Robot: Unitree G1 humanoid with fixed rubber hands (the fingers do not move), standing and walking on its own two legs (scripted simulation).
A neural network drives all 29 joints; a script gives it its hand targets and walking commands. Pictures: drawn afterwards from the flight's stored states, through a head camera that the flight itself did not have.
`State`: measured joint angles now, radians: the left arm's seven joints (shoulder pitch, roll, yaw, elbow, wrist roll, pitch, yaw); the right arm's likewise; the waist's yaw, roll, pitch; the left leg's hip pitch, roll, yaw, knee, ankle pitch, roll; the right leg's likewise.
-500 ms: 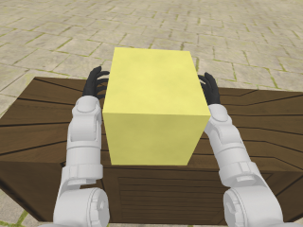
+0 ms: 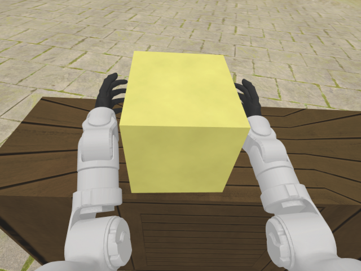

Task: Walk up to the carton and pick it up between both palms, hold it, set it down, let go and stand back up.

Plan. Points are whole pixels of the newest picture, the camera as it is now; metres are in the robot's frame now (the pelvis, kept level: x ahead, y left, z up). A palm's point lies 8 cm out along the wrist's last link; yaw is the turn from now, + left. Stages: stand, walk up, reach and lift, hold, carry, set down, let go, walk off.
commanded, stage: reach and lift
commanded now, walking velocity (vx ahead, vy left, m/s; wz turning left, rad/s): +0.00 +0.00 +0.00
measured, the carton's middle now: (178, 122) +0.40 -0.01 +0.14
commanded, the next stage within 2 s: hold in 0.54 s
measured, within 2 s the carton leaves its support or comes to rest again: neither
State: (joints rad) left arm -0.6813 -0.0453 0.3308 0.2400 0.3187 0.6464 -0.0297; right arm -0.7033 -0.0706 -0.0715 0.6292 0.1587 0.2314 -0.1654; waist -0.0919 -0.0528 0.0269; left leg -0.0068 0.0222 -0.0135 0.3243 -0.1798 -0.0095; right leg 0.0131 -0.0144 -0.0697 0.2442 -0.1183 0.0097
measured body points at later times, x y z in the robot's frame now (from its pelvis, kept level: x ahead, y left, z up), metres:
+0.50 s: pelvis +0.01 +0.00 +0.00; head -0.05 +0.03 +0.45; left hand +0.39 +0.15 +0.22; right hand +0.39 -0.16 +0.21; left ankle +0.01 +0.12 -0.75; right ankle +0.02 -0.12 -0.75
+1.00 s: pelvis +0.00 +0.00 +0.00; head -0.07 +0.01 +0.44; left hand +0.38 +0.16 +0.24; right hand +0.39 -0.15 +0.23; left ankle +0.01 +0.12 -0.75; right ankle +0.02 -0.12 -0.75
